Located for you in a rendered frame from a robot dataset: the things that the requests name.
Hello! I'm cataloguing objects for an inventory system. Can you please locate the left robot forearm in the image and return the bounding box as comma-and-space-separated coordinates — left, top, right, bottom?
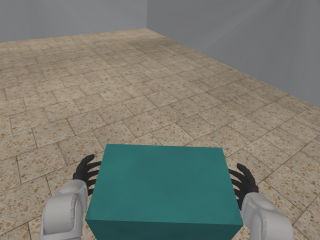
39, 179, 88, 240

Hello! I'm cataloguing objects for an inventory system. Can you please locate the right robot forearm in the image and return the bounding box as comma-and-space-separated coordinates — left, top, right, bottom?
241, 192, 294, 240

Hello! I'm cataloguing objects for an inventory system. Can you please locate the left robot hand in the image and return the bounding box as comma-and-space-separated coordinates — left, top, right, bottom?
72, 154, 102, 196

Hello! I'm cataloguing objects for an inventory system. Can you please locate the right robot hand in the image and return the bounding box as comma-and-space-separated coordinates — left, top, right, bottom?
228, 163, 259, 210

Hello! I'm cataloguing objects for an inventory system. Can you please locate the carton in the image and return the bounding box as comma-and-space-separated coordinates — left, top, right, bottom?
85, 144, 244, 240

